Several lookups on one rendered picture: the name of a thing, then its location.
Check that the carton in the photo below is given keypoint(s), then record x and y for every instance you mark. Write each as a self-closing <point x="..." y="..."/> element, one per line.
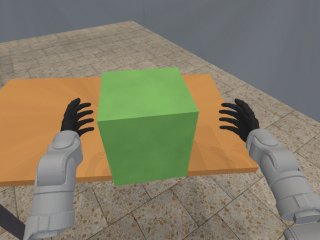
<point x="147" y="120"/>

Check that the right robot upper arm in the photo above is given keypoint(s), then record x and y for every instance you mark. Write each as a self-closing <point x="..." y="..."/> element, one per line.
<point x="309" y="231"/>

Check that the robot right hand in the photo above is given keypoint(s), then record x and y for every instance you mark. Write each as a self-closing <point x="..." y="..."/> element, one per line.
<point x="246" y="121"/>

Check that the robot left hand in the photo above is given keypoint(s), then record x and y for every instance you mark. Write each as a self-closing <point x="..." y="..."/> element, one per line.
<point x="70" y="118"/>

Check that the left robot forearm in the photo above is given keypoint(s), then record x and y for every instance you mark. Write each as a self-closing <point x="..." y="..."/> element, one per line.
<point x="52" y="205"/>

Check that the right robot forearm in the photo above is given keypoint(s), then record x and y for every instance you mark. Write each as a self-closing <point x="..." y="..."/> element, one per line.
<point x="295" y="199"/>

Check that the table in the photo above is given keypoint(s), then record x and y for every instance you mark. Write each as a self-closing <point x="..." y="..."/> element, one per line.
<point x="32" y="111"/>

